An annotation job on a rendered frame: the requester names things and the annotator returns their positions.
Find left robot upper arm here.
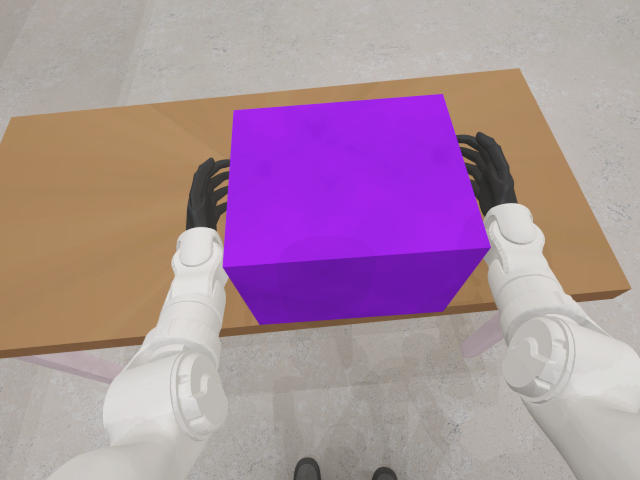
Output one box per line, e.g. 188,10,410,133
46,351,228,480

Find left robot hand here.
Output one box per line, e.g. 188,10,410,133
186,157,230,231

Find carton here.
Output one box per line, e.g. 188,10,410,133
223,94,491,325

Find left robot foot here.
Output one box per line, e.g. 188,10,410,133
294,457,321,480

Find right robot upper arm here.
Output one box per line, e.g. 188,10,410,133
502,316,640,480

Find table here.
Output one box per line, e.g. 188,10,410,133
0,68,632,384

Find right robot hand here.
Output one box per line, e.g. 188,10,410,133
456,132,518,217

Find left robot forearm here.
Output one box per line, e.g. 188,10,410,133
103,227,229,441

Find right robot forearm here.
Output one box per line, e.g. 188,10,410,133
483,203,615,347

